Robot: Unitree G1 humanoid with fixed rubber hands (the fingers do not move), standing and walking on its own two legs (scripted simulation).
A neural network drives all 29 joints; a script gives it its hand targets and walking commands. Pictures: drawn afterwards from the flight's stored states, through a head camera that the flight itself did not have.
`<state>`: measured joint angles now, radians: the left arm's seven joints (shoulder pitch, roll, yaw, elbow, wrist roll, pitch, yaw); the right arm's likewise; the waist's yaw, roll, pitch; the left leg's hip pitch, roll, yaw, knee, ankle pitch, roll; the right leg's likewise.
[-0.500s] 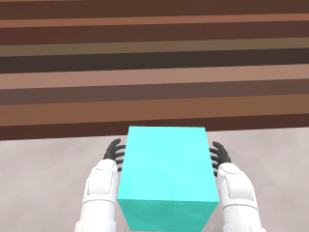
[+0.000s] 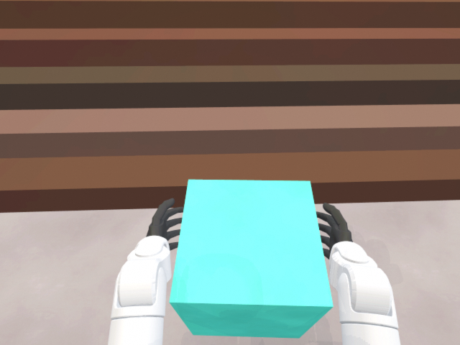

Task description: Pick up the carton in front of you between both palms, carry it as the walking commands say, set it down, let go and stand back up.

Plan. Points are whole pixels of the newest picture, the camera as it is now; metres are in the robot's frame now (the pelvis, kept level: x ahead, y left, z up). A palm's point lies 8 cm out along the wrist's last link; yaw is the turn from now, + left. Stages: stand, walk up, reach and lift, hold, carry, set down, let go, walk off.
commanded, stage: carry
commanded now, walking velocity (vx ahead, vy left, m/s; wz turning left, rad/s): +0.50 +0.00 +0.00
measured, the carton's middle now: (247, 263) +0.29 +0.00 +0.01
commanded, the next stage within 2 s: none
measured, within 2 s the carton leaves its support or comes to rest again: neither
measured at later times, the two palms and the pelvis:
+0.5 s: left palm (162, 170) +0.47 +0.19 +0.08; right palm (300, 169) +0.49 -0.12 +0.08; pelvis +0.26 +0.03 -0.01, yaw +0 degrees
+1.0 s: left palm (191, 92) +0.80 +0.17 +0.12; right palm (291, 96) +0.80 -0.14 +0.11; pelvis +0.57 +0.01 -0.02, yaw +1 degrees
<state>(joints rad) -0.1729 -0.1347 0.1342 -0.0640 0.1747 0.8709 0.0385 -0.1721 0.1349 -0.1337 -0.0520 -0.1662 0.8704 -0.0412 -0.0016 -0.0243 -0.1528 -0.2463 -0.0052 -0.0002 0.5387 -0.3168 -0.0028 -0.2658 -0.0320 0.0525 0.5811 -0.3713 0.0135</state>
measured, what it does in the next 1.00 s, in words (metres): walks ahead: right foot, then left foot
